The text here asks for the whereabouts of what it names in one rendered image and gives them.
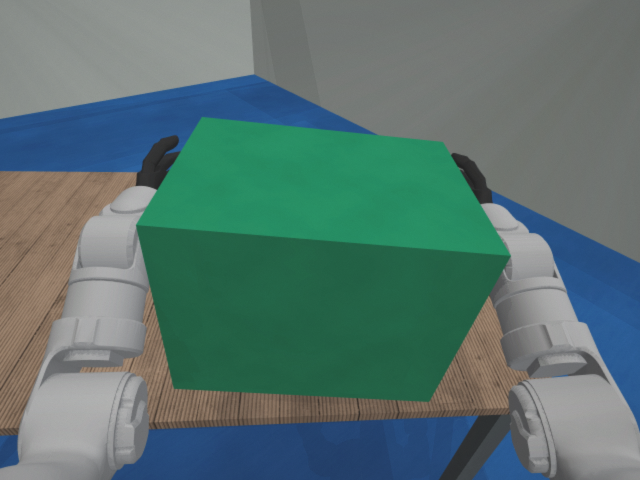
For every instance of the robot right forearm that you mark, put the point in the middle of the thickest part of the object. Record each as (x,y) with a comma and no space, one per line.
(541,332)

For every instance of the table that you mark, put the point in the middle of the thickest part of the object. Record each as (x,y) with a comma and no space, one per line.
(41,218)

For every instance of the carton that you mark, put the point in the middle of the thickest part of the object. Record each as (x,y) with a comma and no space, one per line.
(302,261)

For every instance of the robot left forearm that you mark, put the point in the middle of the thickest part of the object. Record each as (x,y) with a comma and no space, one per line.
(101,323)

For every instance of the robot right upper arm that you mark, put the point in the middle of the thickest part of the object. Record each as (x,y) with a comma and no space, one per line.
(573,428)

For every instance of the robot left hand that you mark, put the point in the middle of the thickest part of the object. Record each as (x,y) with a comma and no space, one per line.
(156,163)

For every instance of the robot left upper arm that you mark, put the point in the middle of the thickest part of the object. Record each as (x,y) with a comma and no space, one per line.
(83,426)

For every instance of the robot right hand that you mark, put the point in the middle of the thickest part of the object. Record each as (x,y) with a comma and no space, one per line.
(474,178)

